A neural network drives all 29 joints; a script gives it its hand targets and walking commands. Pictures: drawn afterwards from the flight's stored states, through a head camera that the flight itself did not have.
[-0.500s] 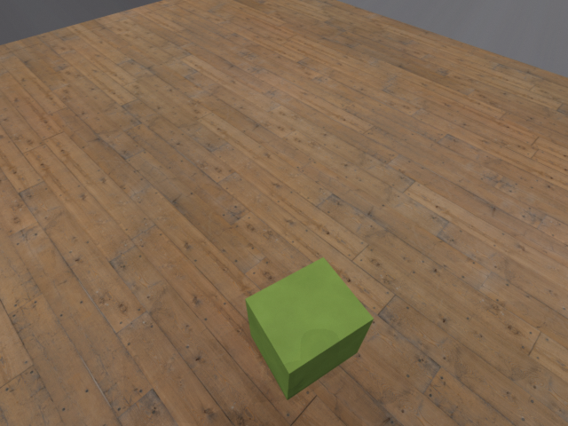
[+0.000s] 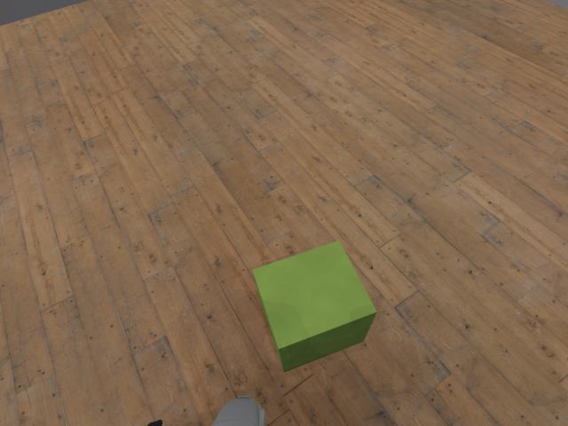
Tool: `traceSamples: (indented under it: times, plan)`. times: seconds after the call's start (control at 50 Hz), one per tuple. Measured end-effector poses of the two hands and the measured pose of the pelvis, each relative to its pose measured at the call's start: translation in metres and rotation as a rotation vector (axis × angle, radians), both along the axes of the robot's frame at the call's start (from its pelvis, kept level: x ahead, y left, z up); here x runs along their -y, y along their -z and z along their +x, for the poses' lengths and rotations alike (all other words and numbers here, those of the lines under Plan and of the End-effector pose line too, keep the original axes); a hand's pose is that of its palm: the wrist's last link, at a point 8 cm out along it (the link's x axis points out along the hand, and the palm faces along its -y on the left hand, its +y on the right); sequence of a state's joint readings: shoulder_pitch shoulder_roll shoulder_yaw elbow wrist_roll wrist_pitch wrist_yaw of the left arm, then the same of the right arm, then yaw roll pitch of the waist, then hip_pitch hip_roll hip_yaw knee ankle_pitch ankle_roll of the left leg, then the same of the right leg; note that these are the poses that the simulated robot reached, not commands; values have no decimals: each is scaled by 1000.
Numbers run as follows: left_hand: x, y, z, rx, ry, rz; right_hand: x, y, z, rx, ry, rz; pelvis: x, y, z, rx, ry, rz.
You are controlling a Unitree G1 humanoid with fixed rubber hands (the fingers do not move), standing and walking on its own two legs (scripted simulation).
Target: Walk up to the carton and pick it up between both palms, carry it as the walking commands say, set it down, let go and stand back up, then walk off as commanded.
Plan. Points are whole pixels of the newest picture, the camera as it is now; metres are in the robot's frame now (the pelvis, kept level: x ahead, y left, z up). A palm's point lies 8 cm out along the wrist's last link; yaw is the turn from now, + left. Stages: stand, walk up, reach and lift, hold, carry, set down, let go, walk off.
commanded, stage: walk up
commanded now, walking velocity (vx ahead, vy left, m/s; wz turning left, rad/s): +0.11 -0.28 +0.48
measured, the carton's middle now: (311, 307) +0.51 -0.02 -0.63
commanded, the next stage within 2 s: none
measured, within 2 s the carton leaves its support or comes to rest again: neither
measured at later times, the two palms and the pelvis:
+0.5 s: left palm out of the picture +0.08 +0.12 -0.14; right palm out of the picture +0.16 -0.39 -0.11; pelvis +0.08 -0.13 +0.01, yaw +11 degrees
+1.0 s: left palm out of the picture +0.04 +0.11 -0.10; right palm (541, 324) +0.28 -0.39 -0.13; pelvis +0.11 -0.17 +0.01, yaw +17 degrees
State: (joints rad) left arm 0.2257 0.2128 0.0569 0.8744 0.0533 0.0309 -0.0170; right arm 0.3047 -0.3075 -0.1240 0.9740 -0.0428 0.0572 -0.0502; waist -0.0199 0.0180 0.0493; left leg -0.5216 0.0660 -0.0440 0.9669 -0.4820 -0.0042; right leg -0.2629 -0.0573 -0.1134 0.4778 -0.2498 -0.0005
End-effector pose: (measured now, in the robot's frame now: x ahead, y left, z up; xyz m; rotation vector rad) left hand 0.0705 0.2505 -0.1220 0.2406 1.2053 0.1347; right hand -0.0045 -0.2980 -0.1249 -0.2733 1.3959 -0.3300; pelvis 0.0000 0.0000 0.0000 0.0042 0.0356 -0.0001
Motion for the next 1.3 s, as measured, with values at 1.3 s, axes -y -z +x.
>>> traceSamples:
  times: [1.3]
  plan:
    - [119,24,-54,-156,-473,-96,-1,-25,269,261,-487,156,108,-9,99,49,-319,-13]
